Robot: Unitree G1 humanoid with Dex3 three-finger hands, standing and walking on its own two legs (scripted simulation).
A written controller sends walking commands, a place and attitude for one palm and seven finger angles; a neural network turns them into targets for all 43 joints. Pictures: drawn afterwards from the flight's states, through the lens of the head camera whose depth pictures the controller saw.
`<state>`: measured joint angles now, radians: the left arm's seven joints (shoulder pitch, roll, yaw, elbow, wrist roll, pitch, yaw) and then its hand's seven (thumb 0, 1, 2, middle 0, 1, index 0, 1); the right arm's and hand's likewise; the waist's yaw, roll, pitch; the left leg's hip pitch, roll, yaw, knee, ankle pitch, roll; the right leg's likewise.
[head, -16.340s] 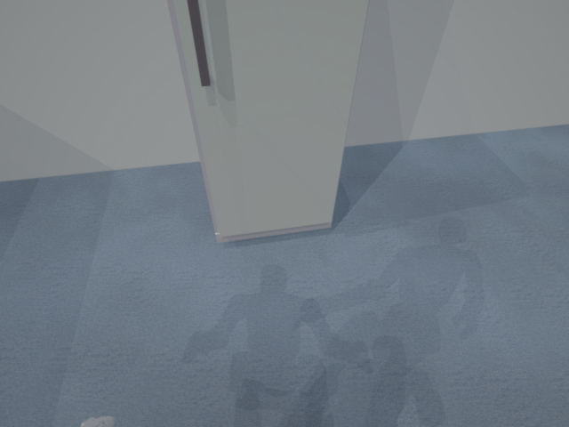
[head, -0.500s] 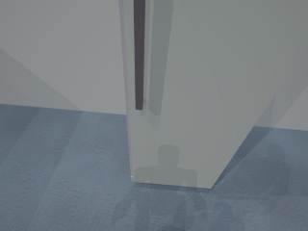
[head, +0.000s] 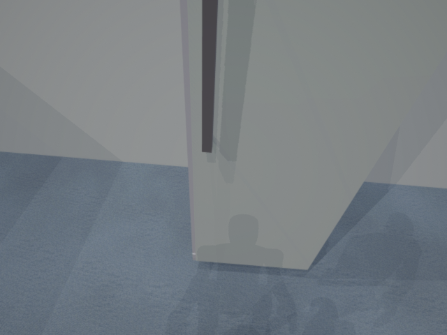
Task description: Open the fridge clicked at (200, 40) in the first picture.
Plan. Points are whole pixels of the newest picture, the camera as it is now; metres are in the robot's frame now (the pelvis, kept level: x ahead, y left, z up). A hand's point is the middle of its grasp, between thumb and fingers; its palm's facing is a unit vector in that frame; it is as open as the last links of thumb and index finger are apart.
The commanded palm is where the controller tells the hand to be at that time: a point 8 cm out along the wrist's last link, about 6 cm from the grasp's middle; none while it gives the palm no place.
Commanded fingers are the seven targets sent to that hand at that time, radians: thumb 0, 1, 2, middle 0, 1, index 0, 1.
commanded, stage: look again from close up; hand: left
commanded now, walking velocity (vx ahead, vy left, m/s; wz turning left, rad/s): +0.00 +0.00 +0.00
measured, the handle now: (210, 47) +0.55 +0.07 +0.28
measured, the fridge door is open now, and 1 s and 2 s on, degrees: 0 0 0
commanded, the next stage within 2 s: shuffle to correct the standing spot in 1.58 s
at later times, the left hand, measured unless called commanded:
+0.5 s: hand out of the picture -0.05 +0.28 -0.18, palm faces +0.02 -0.97 -0.24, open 7.3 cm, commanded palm none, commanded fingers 0.00 0.90 0.90 -0.20 -0.30 -0.20 -0.30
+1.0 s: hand out of the picture -0.11 +0.24 -0.17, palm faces +0.01 -0.98 -0.17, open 7.3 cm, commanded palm none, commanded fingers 0.00 0.90 0.90 -0.20 -0.30 -0.20 -0.30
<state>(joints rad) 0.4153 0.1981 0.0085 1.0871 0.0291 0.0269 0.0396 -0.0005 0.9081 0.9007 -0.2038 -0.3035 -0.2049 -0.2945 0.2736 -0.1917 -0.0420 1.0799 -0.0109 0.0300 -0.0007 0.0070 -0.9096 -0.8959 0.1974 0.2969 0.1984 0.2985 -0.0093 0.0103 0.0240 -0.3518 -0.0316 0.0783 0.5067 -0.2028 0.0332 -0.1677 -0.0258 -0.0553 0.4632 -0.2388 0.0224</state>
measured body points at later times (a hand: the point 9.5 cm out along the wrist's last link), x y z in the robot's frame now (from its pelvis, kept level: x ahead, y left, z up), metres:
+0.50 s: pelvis -0.05 +0.08 +0.00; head -0.06 +0.10 +0.45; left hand -0.05 +0.34 -0.16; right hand -0.05 -0.18 -0.14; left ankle -0.02 +0.18 -0.74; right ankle -0.07 -0.08 -0.73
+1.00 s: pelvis -0.06 +0.08 +0.01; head -0.05 +0.09 +0.46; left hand -0.10 +0.30 -0.15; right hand -0.06 -0.15 -0.15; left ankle -0.02 +0.18 -0.73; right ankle -0.06 -0.07 -0.73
